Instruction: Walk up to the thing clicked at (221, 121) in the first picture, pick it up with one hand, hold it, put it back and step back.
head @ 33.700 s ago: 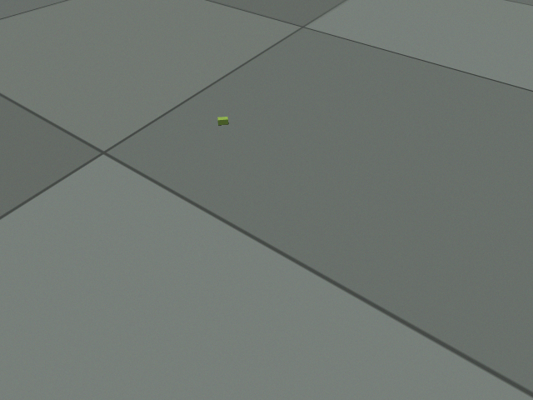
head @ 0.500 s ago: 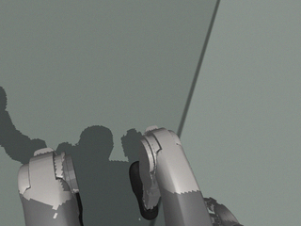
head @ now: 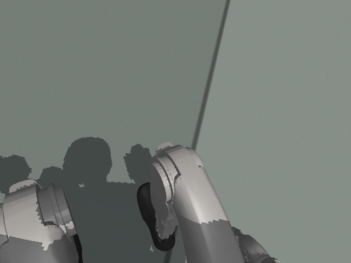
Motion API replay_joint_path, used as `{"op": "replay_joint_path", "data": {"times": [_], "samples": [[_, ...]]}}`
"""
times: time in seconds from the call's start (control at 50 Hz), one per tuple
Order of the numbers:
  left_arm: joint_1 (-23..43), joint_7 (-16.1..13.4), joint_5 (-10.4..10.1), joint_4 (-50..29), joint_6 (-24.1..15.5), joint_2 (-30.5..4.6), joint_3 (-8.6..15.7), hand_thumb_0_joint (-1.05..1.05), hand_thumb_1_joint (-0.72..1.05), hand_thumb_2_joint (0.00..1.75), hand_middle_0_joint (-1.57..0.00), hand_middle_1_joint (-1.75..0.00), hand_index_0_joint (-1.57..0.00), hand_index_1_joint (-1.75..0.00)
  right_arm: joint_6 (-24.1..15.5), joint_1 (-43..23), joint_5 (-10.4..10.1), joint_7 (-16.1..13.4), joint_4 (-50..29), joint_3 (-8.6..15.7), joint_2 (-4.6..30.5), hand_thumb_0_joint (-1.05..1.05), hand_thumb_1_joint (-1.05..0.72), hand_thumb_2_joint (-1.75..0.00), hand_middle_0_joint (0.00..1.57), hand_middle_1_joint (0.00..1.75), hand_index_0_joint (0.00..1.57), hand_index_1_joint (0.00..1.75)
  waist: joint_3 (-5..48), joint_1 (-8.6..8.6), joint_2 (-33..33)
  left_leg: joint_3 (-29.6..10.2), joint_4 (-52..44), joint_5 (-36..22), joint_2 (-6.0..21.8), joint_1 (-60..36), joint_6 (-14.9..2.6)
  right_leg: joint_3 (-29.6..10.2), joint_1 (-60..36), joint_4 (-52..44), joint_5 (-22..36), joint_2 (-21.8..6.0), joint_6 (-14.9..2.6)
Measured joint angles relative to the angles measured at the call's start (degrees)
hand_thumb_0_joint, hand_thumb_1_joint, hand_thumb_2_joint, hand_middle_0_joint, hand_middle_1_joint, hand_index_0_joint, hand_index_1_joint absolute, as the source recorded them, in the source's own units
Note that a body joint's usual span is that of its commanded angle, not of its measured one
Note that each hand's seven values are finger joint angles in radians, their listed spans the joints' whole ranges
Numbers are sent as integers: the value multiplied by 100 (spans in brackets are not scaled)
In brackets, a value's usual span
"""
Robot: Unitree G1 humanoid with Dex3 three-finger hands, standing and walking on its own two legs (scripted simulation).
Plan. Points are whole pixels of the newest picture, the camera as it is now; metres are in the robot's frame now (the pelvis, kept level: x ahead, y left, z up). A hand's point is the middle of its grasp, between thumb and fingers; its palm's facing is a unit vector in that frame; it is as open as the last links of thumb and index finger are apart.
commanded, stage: rest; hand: left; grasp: from above
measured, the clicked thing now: out of the picture +0.46 +0.36 -0.25
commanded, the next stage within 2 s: open in 0.78 s
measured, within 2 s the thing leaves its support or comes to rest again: rests again in 0.58 s
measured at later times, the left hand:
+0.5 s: hand out of the picture +0.45 +0.35 -0.25, palm faces -0.44 -0.16 -0.88, open 6.4 cm
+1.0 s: hand out of the picture +0.44 +0.34 -0.26, palm faces -0.45 -0.17 -0.88, open 7.5 cm
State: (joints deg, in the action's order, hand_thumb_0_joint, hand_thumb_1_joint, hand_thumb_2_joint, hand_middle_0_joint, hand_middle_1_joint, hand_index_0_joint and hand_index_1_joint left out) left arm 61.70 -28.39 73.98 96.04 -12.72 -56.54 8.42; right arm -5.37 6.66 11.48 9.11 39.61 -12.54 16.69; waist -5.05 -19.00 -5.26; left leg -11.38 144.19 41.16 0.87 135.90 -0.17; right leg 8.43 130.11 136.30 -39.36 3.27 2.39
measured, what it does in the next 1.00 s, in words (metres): stands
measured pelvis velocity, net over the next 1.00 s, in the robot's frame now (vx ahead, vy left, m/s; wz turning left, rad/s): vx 0.00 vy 0.00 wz -0.05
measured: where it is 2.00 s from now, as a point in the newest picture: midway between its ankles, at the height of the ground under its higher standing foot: (119, 247)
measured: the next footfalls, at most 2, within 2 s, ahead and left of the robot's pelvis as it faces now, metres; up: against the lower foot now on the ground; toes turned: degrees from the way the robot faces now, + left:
none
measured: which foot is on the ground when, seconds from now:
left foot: down 0.00-1.00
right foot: down 0.00-1.00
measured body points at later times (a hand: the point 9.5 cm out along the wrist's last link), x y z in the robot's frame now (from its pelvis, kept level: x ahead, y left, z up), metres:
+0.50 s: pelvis +0.00 +0.00 -0.01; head +0.28 +0.13 +0.32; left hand +0.46 +0.35 -0.19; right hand +0.06 -0.26 -0.07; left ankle +0.06 +0.12 -0.27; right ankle +0.10 -0.12 -0.27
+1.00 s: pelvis +0.00 +0.00 +0.00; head +0.28 +0.13 +0.32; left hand +0.46 +0.35 -0.21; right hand +0.06 -0.25 -0.06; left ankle +0.06 +0.12 -0.27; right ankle +0.10 -0.12 -0.27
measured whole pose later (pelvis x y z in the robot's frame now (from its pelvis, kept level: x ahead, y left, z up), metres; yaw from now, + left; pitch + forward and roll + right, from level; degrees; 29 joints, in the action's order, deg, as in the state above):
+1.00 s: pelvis +0.00 +0.00 +0.00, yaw -3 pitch +28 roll -15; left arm 62.5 -33.2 72.7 100.0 -13.3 -62.4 7.3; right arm -11.1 4.1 14.0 12.4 36.3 -18.5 19.7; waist -10.4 -21.1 -9.2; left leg -14.8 146.5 42.0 1.2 134.6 -0.3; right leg 11.2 127.8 135.8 -38.6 4.5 3.2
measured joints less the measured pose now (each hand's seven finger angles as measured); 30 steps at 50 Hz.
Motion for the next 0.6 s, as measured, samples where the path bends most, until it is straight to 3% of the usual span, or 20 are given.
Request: {"op": "replay_joint_path", "data": {"times": [0.2,0.42,0.6], "samples": [[27,-116,-7,134,-98,-241,96,-9,27,26,-71,-35,-114,-42,-165,-96,87,26,-112,-221,102,0,-89,-89,20,30,21,30,-245,-107,-163,-111,92,15,12,-47,12,88,-64,14,40,39,15],[78,-385,12,299,-17,-347,-46,-11,27,26,-71,-34,-115,-40,-314,-182,186,117,-132,-369,177,0,-90,-89,20,30,20,30,-293,-163,-278,-205,188,43,25,-58,0,161,-103,25,61,78,40],[104,-385,-114,334,68,-415,-98,-10,27,27,-71,-34,-112,-40,-456,-209,197,200,-217,-478,199,0,-90,-90,20,30,20,30,-392,-193,-319,-242,220,43,35,-68,-31,190,-145,3,80,101,70]]}}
